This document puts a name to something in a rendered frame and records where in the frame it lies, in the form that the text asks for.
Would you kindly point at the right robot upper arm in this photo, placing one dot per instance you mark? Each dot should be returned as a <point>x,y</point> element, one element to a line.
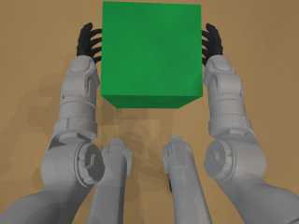
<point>239,168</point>

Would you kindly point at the robot right hand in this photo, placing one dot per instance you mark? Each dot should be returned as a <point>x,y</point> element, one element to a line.
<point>213,45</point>

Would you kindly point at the robot right thigh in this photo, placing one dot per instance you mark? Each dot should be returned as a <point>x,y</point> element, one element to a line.
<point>189,201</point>

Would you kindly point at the right robot forearm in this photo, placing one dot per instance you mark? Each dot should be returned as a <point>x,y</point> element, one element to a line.
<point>228,118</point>

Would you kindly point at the robot left hand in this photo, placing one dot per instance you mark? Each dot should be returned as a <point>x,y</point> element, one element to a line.
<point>85,43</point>

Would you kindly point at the left robot upper arm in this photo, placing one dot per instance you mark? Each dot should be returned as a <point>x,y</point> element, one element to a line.
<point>68,173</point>

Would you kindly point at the left robot shin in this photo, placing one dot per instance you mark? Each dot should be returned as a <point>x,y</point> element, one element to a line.
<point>116,141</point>

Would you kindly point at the carton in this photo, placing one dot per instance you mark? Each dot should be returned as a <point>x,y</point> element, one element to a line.
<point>151,55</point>

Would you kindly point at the left robot forearm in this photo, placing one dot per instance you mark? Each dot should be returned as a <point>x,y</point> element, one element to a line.
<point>76,122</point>

